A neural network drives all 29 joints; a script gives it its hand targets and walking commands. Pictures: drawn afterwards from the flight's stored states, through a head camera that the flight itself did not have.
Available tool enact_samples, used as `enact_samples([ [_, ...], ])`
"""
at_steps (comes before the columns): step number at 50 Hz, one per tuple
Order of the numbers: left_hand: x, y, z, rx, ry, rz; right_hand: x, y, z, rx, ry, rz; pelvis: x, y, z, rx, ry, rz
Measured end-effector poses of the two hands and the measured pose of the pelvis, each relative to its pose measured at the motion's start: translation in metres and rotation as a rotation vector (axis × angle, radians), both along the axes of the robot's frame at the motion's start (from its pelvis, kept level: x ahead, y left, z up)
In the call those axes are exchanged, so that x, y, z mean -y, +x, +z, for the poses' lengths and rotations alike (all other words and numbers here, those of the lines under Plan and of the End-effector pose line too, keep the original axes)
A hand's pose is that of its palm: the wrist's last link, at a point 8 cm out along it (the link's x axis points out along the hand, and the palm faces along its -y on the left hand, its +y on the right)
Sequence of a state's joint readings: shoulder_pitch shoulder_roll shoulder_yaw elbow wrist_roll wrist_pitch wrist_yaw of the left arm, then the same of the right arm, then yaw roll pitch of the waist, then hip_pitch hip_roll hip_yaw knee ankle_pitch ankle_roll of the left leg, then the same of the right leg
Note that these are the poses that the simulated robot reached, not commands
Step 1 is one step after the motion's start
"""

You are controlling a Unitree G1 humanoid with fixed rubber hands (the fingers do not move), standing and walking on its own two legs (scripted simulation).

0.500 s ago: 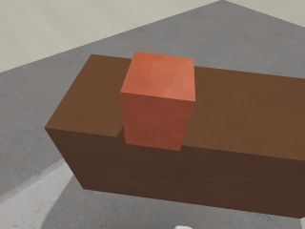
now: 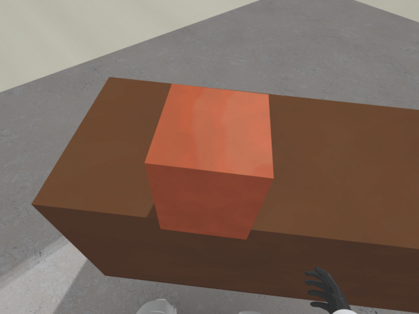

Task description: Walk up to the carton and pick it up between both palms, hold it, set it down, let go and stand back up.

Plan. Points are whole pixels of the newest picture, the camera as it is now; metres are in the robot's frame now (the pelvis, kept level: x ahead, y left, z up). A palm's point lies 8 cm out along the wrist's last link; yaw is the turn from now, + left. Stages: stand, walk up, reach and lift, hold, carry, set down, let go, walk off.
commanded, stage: walk up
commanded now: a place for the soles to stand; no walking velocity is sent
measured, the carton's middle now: (211, 165) +0.40 +0.02 +0.03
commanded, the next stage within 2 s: none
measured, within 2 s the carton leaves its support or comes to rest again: neither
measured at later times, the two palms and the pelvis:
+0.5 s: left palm (84, 264) +0.21 +0.25 -0.05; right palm out of the picture +0.15 -0.29 -0.07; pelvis +0.04 +0.00 +0.01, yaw -7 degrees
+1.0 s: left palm (74, 278) +0.18 +0.27 -0.06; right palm out of the picture +0.11 -0.28 -0.08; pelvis +0.02 +0.01 +0.01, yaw -9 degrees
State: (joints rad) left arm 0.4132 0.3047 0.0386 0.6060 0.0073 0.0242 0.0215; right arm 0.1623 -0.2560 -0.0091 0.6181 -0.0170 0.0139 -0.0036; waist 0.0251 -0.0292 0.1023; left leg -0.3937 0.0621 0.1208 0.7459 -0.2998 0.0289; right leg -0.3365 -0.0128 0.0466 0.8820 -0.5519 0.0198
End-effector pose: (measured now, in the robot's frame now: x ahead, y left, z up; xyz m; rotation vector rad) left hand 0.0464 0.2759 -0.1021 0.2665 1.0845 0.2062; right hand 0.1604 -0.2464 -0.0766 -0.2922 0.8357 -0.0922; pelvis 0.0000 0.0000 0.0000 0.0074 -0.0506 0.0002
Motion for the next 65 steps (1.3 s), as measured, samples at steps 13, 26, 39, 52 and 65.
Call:
enact_samples([
  [13, 0.02, 0.14, 0.047, 0.249, 0.013, -0.201, 0.027, -0.002, 0.002, -0.032, 0.016, -0.097, 0.002, 0.032, 0.012, -0.034, 0.007, -0.076],
  [26, 0.023, 0.162, 0.046, 0.246, 0.017, -0.252, 0.04, -0.008, 0.003, -0.03, 0.002, -0.147, -0.001, 0.038, 0.008, -0.029, 0.016, -0.132],
  [39, 0.014, 0.147, 0.039, 0.207, 0.02, -0.258, 0.039, -0.031, 0.002, -0.047, -0.01, -0.183, -0.008, 0.03, 0.006, -0.017, 0.016, -0.157],
  [52, 0.008, 0.137, 0.04, 0.211, 0.022, -0.27, 0.034, -0.058, -0.001, -0.065, -0.012, -0.207, -0.016, 0.019, 0.007, -0.016, 0.015, -0.163],
  [65, 0.01, 0.128, 0.036, 0.202, 0.01, -0.278, 0.033, -0.087, -0.008, -0.117, -0.012, -0.234, -0.017, 0.011, 0.005, -0.007, 0.007, -0.176],
])
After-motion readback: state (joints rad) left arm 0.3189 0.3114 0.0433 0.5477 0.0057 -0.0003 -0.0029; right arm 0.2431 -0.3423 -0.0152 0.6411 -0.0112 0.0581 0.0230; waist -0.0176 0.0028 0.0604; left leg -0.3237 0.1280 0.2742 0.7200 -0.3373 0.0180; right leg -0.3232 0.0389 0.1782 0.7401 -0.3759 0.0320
